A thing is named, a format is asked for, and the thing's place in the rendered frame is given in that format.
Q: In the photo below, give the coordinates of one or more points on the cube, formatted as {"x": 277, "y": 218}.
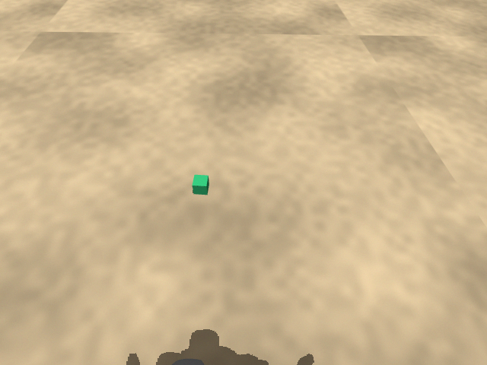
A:
{"x": 200, "y": 184}

